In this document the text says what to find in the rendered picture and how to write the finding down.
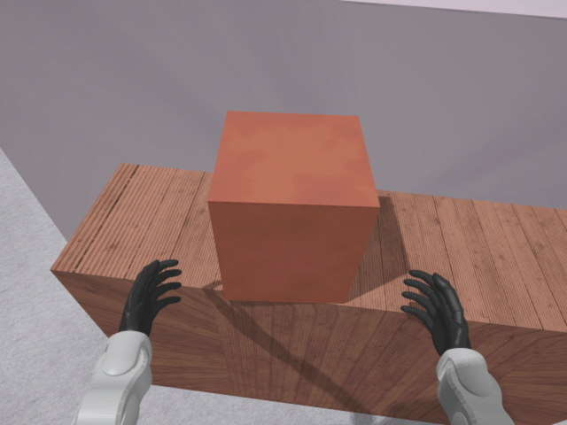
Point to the right robot hand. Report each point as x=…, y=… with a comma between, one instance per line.
x=444, y=317

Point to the left robot forearm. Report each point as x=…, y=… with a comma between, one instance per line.
x=121, y=378

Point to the pedestal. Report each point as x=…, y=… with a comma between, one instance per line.
x=506, y=262

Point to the carton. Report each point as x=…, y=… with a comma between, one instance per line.
x=292, y=204

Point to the right robot forearm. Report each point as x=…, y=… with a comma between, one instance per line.
x=467, y=392

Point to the left robot hand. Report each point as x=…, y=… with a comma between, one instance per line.
x=142, y=306

